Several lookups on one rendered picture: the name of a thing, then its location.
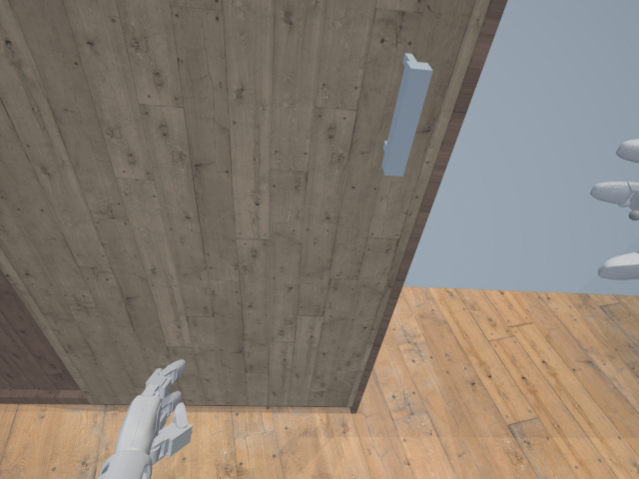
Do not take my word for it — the handle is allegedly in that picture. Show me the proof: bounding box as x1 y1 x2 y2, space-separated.
381 53 433 177

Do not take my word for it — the robot left forearm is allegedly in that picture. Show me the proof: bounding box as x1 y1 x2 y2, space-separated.
97 450 152 479

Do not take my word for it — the left robot hand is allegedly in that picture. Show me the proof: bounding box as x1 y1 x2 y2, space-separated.
114 359 193 465

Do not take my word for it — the wardrobe door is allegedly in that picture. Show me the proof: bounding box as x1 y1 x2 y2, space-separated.
0 0 490 407
0 268 81 390

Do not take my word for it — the right robot hand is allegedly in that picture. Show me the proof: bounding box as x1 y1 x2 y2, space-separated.
590 139 639 280

